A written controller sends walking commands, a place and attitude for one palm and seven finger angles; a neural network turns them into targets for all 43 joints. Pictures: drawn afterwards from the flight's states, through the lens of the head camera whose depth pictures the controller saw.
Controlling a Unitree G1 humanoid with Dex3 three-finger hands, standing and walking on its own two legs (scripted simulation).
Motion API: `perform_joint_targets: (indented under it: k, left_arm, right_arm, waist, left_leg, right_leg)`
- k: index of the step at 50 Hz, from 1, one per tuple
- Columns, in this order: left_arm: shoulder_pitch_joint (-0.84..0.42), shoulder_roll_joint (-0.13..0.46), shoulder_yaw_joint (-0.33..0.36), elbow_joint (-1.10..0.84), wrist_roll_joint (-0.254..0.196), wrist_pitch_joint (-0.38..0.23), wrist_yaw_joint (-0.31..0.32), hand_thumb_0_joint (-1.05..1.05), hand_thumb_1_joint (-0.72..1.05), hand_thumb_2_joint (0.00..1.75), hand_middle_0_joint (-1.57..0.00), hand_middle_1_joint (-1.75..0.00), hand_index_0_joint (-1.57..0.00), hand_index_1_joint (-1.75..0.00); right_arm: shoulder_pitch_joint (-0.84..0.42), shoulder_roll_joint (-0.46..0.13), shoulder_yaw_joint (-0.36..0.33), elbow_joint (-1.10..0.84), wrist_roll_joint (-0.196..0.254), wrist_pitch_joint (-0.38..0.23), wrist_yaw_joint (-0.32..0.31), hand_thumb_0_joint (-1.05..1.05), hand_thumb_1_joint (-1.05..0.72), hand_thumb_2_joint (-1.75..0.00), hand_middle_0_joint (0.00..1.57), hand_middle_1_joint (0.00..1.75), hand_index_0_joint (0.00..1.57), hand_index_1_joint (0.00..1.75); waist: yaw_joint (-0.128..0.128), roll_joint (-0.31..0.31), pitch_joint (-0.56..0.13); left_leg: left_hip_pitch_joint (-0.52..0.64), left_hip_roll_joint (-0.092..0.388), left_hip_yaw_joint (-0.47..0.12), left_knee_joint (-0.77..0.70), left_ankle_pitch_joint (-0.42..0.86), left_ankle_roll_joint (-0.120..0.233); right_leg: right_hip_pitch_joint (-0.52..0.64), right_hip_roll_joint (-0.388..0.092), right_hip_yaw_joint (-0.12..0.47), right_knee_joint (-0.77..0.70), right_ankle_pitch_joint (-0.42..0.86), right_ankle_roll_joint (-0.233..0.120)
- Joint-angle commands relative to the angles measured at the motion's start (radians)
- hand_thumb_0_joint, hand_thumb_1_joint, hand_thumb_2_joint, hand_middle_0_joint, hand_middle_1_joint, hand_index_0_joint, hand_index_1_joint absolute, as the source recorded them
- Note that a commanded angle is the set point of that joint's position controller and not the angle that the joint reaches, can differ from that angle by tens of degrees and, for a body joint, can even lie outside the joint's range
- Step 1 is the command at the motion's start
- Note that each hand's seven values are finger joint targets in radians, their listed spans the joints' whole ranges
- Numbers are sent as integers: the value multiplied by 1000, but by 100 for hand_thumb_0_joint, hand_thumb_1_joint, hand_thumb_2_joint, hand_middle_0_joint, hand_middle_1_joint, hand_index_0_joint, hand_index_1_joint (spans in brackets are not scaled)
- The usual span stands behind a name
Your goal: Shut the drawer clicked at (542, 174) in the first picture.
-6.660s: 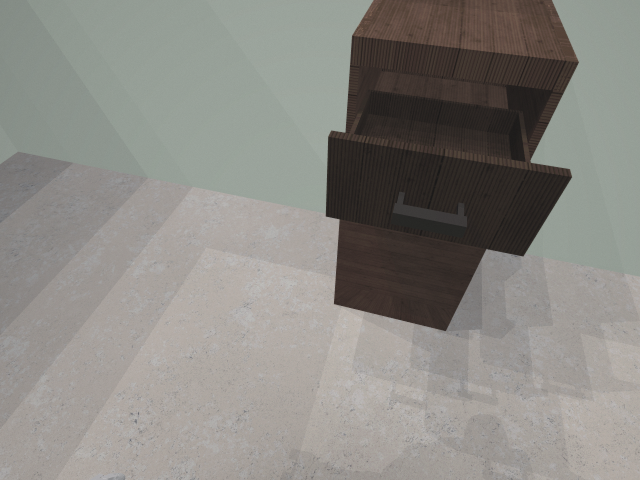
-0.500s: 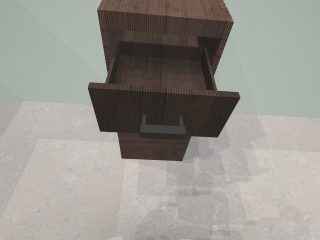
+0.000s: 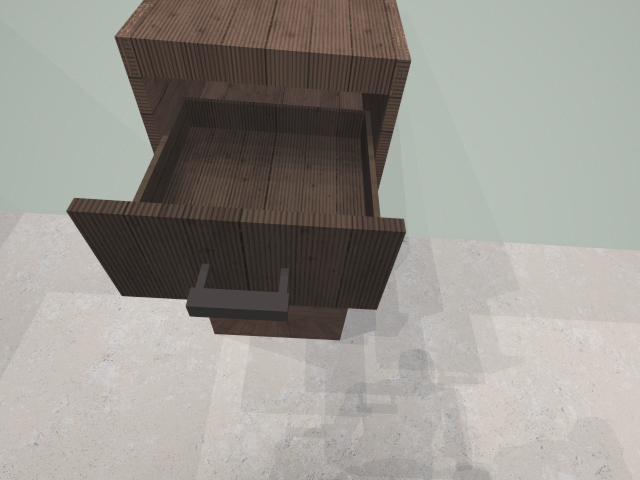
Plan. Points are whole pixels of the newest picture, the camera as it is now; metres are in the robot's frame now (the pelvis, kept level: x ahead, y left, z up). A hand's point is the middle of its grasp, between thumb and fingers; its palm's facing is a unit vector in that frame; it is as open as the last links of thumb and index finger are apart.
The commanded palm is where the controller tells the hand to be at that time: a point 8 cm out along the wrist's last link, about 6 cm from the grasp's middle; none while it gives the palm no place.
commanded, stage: shuffle to correct the standing spot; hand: left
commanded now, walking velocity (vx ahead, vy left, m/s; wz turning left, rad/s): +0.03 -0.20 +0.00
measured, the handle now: (242, 289) +0.32 +0.12 +0.06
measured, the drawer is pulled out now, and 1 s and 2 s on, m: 0.27 0.27 0.27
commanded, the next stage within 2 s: come to a stop and stand still in 0.14 s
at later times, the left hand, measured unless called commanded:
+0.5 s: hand out of the picture +0.11 +0.06 -0.15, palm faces -0.02 -0.97 -0.23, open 7.4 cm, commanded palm none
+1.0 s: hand out of the picture -0.01 +0.13 -0.16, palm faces +0.03 -0.97 -0.24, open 7.4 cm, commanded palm none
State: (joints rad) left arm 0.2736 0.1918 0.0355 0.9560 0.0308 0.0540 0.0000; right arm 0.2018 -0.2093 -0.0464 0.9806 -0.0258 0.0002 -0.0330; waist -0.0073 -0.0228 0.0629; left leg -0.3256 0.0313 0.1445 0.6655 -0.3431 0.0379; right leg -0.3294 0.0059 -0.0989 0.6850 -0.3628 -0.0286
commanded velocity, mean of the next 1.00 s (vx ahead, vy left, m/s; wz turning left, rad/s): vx -0.01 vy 0.05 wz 0.00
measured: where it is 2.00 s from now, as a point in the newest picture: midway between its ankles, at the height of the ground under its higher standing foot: outside the picture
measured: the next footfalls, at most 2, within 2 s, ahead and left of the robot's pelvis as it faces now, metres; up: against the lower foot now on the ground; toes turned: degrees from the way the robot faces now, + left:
right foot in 0.34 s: +0.08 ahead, -0.26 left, +0.00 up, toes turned -4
left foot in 0.72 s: +0.06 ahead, +0.01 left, +0.00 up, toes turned +2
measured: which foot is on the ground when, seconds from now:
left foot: down 0.00-0.34, up 0.36-0.70, down 0.72-1.00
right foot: up 0.00-0.32, down 0.34-0.72, up 0.74-1.00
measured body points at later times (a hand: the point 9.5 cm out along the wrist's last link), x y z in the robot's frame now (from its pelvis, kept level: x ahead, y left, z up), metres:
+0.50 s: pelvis +0.02 -0.11 +0.01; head +0.07 -0.13 +0.46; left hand +0.11 +0.11 -0.13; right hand +0.04 -0.38 -0.15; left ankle +0.01 +0.01 -0.67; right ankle +0.04 -0.26 -0.72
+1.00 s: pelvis -0.03 -0.07 +0.02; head -0.02 -0.06 +0.47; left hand -0.01 +0.18 -0.14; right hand +0.05 -0.29 -0.13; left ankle +0.02 +0.00 -0.72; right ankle -0.08 -0.19 -0.70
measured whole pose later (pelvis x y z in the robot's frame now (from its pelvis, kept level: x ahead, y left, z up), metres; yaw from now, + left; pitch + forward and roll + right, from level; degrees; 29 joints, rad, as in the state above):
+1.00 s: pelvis -0.03 -0.07 +0.02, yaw -1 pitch -1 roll +1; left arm 0.28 0.21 0.04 1.00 0.02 0.05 0.03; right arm 0.17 -0.14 -0.02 0.98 -0.01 0.02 -0.02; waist 0.02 -0.03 0.04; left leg -0.28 -0.05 0.09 0.43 -0.15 0.08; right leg -0.24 -0.03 -0.02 0.71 -0.45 0.01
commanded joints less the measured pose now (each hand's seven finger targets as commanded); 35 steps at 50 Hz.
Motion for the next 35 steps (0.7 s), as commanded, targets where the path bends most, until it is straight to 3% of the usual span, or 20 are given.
perform_joint_targets:
  k: [1,2,4,6,9,12,14,15,16,17,18,19,20,22,24,28,31,33,34,35]
  left_arm:
    - [-86,120,33,-113,7,-8,-3,0,90,90,-20,-30,-20,-30]
    - [-57,123,31,-102,4,-14,-4,0,90,90,-20,-30,-20,-30]
    - [-43,103,32,-70,-5,-9,-8,0,90,90,-20,-30,-20,-30]
    - [-35,80,29,-60,-13,3,-11,0,90,90,-20,-30,-20,-30]
    - [-73,49,22,-72,-15,7,-17,0,90,90,-20,-30,-20,-30]
    - [-112,52,22,-84,-16,-2,-24,0,90,90,-20,-30,-20,-30]
    - [-40,46,28,-65,-18,-21,-21,0,90,90,-20,-30,-20,-30]
    - [42,75,37,-34,-16,-39,-14,0,90,90,-20,-30,-20,-30]
    - [93,170,52,-7,-5,-58,4,0,90,90,-20,-30,-20,-30]
    - [97,228,52,-5,-9,-69,17,0,90,90,-20,-30,-20,-30]
    - [84,215,39,-14,-6,-65,22,0,90,90,-20,-30,-20,-30]
    - [36,218,46,-14,-3,-71,29,0,90,90,-20,-30,-20,-30]
    - [20,204,46,-20,-4,-74,38,0,90,90,-20,-30,-20,-30]
    - [9,197,52,-26,-2,-64,52,0,90,90,-20,-30,-20,-30]
    - [16,209,60,-34,-1,-60,63,0,90,90,-20,-30,-20,-30]
    - [-27,214,66,-63,7,-53,73,0,90,90,-20,-30,-20,-30]
    - [-62,229,69,-86,12,-44,65,0,90,90,-20,-30,-20,-30]
    - [-95,223,65,-102,5,-31,56,0,90,90,-20,-30,-20,-30]
    - [-86,188,57,-108,-1,-21,48,0,90,90,-20,-30,-20,-30]
    - [-68,125,46,-125,-8,-11,45,0,90,90,-20,-30,-20,-30]
  right_arm:
    - [194,-195,-34,10,-16,-10,-19,0,-90,-90,20,30,20,30]
    - [154,-177,-23,-5,-12,-18,-24,0,-90,-90,20,30,20,30]
    - [121,-149,-19,-7,-6,-29,-29,0,-90,-90,20,30,20,30]
    - [110,-154,-26,-2,-4,-27,-29,0,-90,-90,20,30,20,30]
    - [121,-172,-39,11,-9,-17,-22,0,-90,-90,20,30,20,30]
    - [128,-190,-63,24,-12,-5,-15,0,-90,-90,20,30,20,30]
    - [101,-192,-69,17,-10,5,-12,0,-90,-90,20,30,20,30]
    - [91,-160,-63,13,-7,9,-7,0,-90,-90,20,30,20,30]
    - [110,-71,-44,4,5,11,2,0,-90,-90,20,30,20,30]
    - [93,-7,-25,-25,13,22,6,0,-90,-90,20,30,20,30]
    - [79,-4,-23,-31,17,29,5,0,-90,-90,20,30,20,30]
    - [72,-8,-27,-27,18,35,4,0,-90,-90,20,30,20,30]
    - [78,-41,-33,-15,17,36,3,0,-90,-90,20,30,20,30]
    - [74,-73,-42,-1,18,39,8,0,-90,-90,20,30,20,30]
    - [18,-73,-41,-21,14,52,19,0,-90,-90,20,30,20,30]
    - [-9,-66,-41,-63,11,69,35,0,-90,-90,20,30,20,30]
    - [-4,-58,-40,-83,17,58,41,0,-90,-90,20,30,20,30]
    - [84,-47,-37,-54,19,42,37,0,-90,-90,20,30,20,30]
    - [106,-71,-38,-47,19,32,33,0,-90,-90,20,30,20,30]
    - [99,-145,-48,-63,9,23,32,0,-90,-90,20,30,20,30]
  waist:
    - [-65,182,31]
    - [-37,212,2]
    - [-18,151,-41]
    - [-8,164,-77]
    - [-18,169,-54]
    - [-43,224,-41]
    - [-10,235,-86]
    - [27,158,-117]
    - [41,-109,-149]
    - [47,-270,-165]
    - [47,-142,-127]
    - [27,-243,-127]
    - [34,-327,-121]
    - [37,-228,-135]
    - [50,-155,-108]
    - [35,-156,-73]
    - [23,-177,-65]
    - [-22,-144,-73]
    - [-31,-47,-70]
    - [-35,232,-56]
  left_leg:
    - [140,435,-570,-414,310,195]
    - [168,410,-513,-372,458,185]
    - [211,347,-329,-326,658,151]
    - [211,311,-225,-313,655,123]
    - [184,283,-157,-320,606,95]
    - [164,280,-150,-300,550,69]
    - [134,244,-136,-221,464,33]
    - [101,176,-102,-114,363,-13]
    - [-80,79,-39,45,27,-64]
    - [-137,16,-70,158,-288,-83]
    - [-91,24,-135,203,-291,-63]
    - [-136,7,-127,255,-291,-68]
    - [-167,4,-146,313,-275,-75]
    - [-203,-20,-142,398,-213,-88]
    - [-214,-21,-162,437,-163,-96]
    - [-153,-19,-177,363,-123,-91]
    - [-22,-23,-155,144,-107,-71]
    - [191,-59,-81,-117,61,-66]
    - [270,-29,-94,-220,100,-58]
    - [261,159,-341,-339,84,14]
  right_leg:
    - [-339,-44,177,465,-145,28]
    - [-344,-48,184,505,-112,38]
    - [-313,-58,188,534,-28,58]
    - [-256,-69,176,470,2,65]
    - [-177,-71,98,248,3,74]
    - [-90,-54,31,43,9,71]
    - [55,-38,9,-125,83,60]
    - [177,-39,15,-266,205,59]
    - [332,-217,187,-319,484,18]
    - [299,-392,347,-324,732,-79]
    - [182,-394,295,-297,737,-119]
    - [208,-365,326,-259,876,-125]
    - [241,-362,331,-232,989,-136]
    - [309,-362,303,-205,1049,-160]
    - [271,-378,295,-226,942,-167]
    - [152,-381,295,-278,649,-165]
    - [55,-362,311,-289,416,-143]
    - [-57,-290,262,-243,267,-80]
    - [-119,-223,215,-168,157,-43]
    - [-229,-92,115,16,-80,18]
